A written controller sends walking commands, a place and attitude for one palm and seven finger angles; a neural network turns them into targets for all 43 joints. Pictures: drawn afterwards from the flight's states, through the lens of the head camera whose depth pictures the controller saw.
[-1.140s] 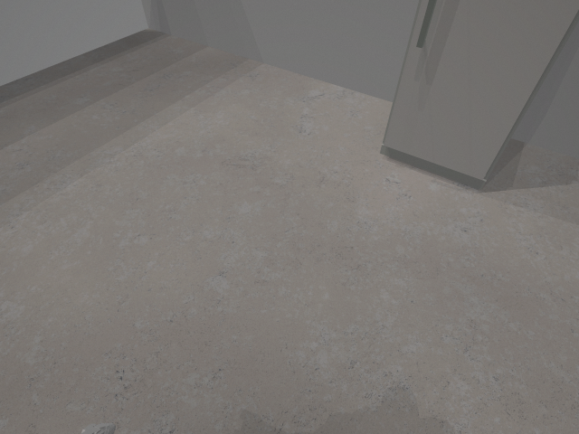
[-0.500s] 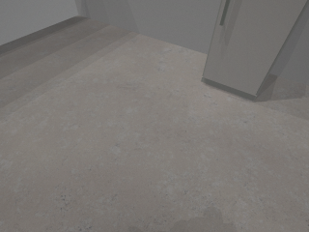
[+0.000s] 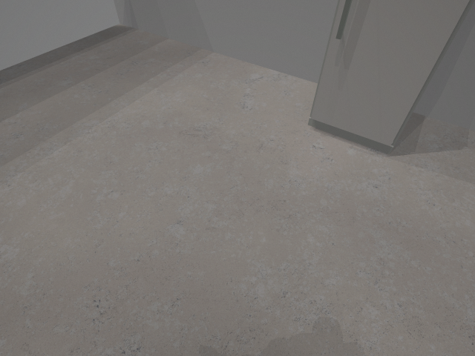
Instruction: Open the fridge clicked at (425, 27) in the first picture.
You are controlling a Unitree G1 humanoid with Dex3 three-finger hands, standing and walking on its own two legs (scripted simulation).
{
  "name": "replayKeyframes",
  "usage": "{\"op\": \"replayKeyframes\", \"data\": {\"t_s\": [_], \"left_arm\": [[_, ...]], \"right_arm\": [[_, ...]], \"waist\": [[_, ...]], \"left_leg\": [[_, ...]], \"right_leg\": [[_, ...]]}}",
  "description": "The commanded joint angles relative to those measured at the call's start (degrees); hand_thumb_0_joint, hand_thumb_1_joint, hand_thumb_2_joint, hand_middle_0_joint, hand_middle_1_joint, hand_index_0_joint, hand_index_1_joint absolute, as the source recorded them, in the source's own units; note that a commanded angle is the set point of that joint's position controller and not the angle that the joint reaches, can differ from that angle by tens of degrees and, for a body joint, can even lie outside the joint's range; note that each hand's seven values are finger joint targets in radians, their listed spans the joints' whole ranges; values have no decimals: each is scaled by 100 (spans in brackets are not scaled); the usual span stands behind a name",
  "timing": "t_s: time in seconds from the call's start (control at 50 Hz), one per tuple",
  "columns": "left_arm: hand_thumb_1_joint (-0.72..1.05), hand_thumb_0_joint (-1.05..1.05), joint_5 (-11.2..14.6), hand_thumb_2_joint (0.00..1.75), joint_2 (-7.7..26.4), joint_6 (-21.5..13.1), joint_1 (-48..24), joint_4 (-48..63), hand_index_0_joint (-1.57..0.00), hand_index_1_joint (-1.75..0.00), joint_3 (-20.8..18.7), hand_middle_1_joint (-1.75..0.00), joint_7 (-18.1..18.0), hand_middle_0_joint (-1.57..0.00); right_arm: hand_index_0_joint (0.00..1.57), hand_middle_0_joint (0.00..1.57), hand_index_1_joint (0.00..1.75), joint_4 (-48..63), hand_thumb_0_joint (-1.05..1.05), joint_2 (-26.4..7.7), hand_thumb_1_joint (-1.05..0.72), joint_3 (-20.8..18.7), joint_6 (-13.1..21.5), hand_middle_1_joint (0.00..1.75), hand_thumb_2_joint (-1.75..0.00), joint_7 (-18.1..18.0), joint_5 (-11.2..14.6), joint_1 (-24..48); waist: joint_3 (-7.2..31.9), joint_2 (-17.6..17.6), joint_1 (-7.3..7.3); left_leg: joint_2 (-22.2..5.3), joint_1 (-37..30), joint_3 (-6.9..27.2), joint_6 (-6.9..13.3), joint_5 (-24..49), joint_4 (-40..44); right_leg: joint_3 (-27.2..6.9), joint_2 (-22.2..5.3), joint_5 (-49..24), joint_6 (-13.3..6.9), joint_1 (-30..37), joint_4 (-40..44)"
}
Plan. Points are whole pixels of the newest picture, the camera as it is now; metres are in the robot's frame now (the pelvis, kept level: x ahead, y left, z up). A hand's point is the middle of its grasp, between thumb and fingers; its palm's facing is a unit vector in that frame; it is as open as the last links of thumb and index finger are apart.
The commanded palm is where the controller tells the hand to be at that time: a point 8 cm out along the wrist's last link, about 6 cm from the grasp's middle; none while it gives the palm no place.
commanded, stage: look at it before walking up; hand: left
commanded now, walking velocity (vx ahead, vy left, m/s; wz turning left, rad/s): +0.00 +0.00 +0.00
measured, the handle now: out of the picture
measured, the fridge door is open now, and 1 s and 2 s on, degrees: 0 0 0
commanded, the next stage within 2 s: walk to a spot facing it in 0.30 s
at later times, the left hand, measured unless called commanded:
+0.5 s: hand out of the picture +0.08 +0.24 -0.16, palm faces -0.03 -0.94 -0.33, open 7.4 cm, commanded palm none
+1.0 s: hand out of the picture +0.05 +0.17 -0.18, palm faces -0.04 -0.99 -0.14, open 7.4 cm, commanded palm none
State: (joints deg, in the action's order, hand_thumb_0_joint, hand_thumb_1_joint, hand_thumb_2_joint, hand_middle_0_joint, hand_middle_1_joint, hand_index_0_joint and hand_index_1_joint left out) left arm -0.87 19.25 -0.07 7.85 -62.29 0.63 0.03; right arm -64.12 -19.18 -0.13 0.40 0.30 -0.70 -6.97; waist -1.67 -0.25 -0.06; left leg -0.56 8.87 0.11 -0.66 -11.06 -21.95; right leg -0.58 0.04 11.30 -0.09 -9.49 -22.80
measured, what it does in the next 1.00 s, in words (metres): walks ahead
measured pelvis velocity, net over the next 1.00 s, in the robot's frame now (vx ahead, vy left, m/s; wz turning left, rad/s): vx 0.15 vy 0.01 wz -0.14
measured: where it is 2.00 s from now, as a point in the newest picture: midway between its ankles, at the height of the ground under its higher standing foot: (256, 289)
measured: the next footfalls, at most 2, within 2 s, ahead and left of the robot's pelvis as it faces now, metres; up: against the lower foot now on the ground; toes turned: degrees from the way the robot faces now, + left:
left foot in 1.06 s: +0.33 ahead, +0.12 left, +0.00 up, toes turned -3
right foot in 1.48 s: +0.40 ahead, -0.16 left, +0.00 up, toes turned -28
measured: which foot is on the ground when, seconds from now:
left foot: down 0.00-0.74, up 0.76-1.00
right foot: down 0.00-1.00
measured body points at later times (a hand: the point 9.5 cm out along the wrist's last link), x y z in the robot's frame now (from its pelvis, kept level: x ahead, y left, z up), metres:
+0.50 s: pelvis +0.01 +0.00 +0.00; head +0.01 +0.00 +0.45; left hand +0.08 +0.29 -0.14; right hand +0.09 -0.29 -0.14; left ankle +0.01 +0.13 -0.74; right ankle +0.01 -0.12 -0.74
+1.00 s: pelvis +0.15 +0.01 -0.01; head +0.18 +0.02 +0.43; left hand +0.05 +0.22 -0.17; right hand +0.23 -0.24 -0.15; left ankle +0.25 +0.12 -0.72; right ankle +0.01 -0.12 -0.74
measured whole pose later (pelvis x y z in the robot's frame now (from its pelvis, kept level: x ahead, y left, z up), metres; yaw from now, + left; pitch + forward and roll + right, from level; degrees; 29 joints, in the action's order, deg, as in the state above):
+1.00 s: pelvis +0.15 +0.01 -0.01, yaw -8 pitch +1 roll +0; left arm -1.9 7.3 -2.1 29.2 -65.4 -1.4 -0.7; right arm -56.8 -10.1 -2.3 1.6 1.4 -0.6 -7.4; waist -2.6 -1.7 2.7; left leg -4.5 29.3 -4.6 -1.0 -17.1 -43.7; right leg -8.3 1.7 23.5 -0.5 -0.6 -23.7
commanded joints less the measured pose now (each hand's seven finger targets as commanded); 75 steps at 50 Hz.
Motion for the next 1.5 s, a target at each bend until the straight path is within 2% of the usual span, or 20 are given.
{"op": "replayKeyframes", "data": {"t_s": [0.0,0.38,0.48,0.66,0.7,0.72,0.74,0.78,0.98,1.0,1.02,1.04,1.06,1.1,1.18,1.36,1.42,1.44,1.46,1.48], "left_arm": [[90,0,25,90,1213,-156,-280,384,-20,-30,-255,-30,-68,-20],[90,0,20,90,1230,-156,-284,347,-20,-30,-262,-30,-63,-20],[90,0,-28,90,544,72,355,251,-20,-30,-200,-30,10,-20],[90,0,-42,90,-9,-168,1086,592,-20,-30,-363,-30,129,-20],[90,0,-73,90,156,-250,1867,334,-20,-30,-466,-30,73,-20],[90,0,-76,90,527,-318,2522,98,-20,-30,-560,-30,-9,-20],[90,0,-33,90,535,-343,3037,-20,-20,-30,-557,-30,-94,-20],[90,0,-92,90,292,-350,2945,-24,-20,-30,-512,-30,-195,-20],[90,0,-18,90,75,-394,1648,99,-20,-30,-551,-30,-134,-20],[90,0,-9,90,-127,-390,1771,113,-20,-30,-545,-30,-118,-20],[90,0,52,90,-441,-348,2023,185,-20,-30,-543,-30,-60,-20],[90,0,45,90,-609,-388,1936,368,-20,-30,-488,-30,-20,-20],[90,0,-6,90,-629,-367,1754,404,-20,-30,-471,-30,-45,-20],[90,0,-88,90,-667,-265,1256,439,-20,-30,-491,-30,47,-20],[90,0,-115,90,-885,-33,1600,417,-20,-30,-491,-30,127,-20],[90,0,-120,90,-724,-77,118,1014,-20,-30,-494,-30,208,-20],[90,0,-132,90,-523,-165,576,823,-20,-30,-520,-30,188,-20],[90,0,-142,90,-242,-228,1215,594,-20,-30,-578,-30,142,-20],[90,0,-153,90,411,-298,2041,373,-20,-30,-742,-30,57,-20],[90,0,-22,90,794,-311,2477,248,-20,-30,-798,-30,13,-20]], "right_arm": [[20,20,30,396,0,-1197,-90,-210,145,30,-90,-78,20,302],[20,20,30,385,0,-1216,-90,-194,142,30,-90,-85,24,358],[20,20,30,273,0,-540,-90,-103,-27,30,-90,-39,-77,-224],[20,20,30,533,0,-587,-90,-360,183,30,-90,-92,-20,-888],[20,20,30,690,0,-252,-90,-332,230,30,-90,-97,-4,-530],[20,20,30,961,0,85,-90,-260,280,30,-90,-64,-2,-137],[20,20,30,1186,0,53,-90,-230,325,30,-90,-78,-45,418],[20,20,30,1216,0,178,-90,-254,379,30,-90,-56,-33,590],[20,20,30,855,0,366,-90,-362,328,30,-90,30,32,-884],[20,20,30,618,0,94,-90,-443,356,30,-90,-67,-1,-1625],[20,20,30,460,0,-521,-90,-602,384,30,-90,-125,-110,-2403],[20,20,30,480,0,-774,-90,-615,341,30,-90,-116,-79,-2625],[20,20,30,566,0,-525,-90,-559,318,30,-90,-125,-73,-2016],[20,20,30,766,0,154,-90,-410,343,30,-90,-125,-85,-1209],[20,20,30,730,0,369,-90,-359,447,30,-90,-133,-90,-843],[20,20,30,465,0,81,-90,-461,380,30,-90,-61,-152,-1387],[20,20,30,377,0,57,-90,-419,315,30,-90,-61,-140,-1447],[20,20,30,380,0,169,-90,-388,323,30,-90,-23,-94,-1450],[20,20,30,557,0,494,-90,-294,369,30,-90,31,-22,-1442],[20,20,30,834,0,422,-90,-280,394,30,-90,22,-19,-968]], "waist": [[300,51,-1],[282,23,7],[-273,-63,30],[-352,742,92],[-259,-466,459],[-273,-1813,636],[-420,-1668,877],[-376,-400,709],[-79,-586,-483],[405,-30,-719],[1151,1415,-908],[1068,1806,-813],[657,1291,-621],[-535,828,-322],[-379,710,188],[-495,408,-103],[-95,273,176],[215,-186,486],[773,-1425,781],[886,-1611,901]], "left_leg": [[-605,-80,549,210,408,401],[-623,-159,527,202,547,439],[-559,294,299,130,-1921,302],[-1448,69,881,738,-1297,-121],[-704,1375,-189,272,-735,-1944],[-92,2863,-873,-36,-1648,-3362],[-194,3619,-429,-47,-2412,-4098],[-506,4027,-106,-47,-2105,-4373],[-66,-303,-737,18,239,-1191],[-362,-1413,-448,99,111,-959],[-1773,-2381,1407,507,-470,-474],[-2724,-1992,2797,956,-979,579],[-2825,-1265,2799,1071,-2095,958],[-2385,265,1940,944,-2350,1226],[-1875,1062,245,757,-1385,1282],[-1891,190,-420,840,-579,1140],[-1596,17,-830,555,529,-113],[-1284,662,-1190,349,1034,-1349],[-725,2110,-1655,54,-172,-3171],[-363,3108,-1087,20,-2164,-4437]], "right_leg": [[-624,-674,-342,-170,-6,459],[-602,-677,-528,-163,50,500],[-872,-442,1967,-208,-649,460],[-205,93,1045,-300,-1200,-1206],[-1411,-504,164,-623,204,-392],[-3131,-1505,-878,-1144,1287,454],[-3869,-1918,-2255,-1603,1667,501],[-3255,-1836,-2642,-1733,2033,128],[-1145,-597,-1781,-646,-692,-234],[-1035,-388,-1749,-538,-1030,-1374],[-375,227,88,-316,-1833,-3259],[-139,392,2019,-244,-2324,-4688],[-227,62,1913,-302,-2598,-5240],[-144,-461,1131,-254,-2813,-5373],[69,-662,615,-142,-2121,-4506],[646,-534,245,-18,-1550,-1597],[995,-149,159,-166,-335,-644],[614,-325,277,-403,879,-420],[-1370,-1742,743,-974,2202,39],[-2914,-2545,245,-1468,2507,702]]}}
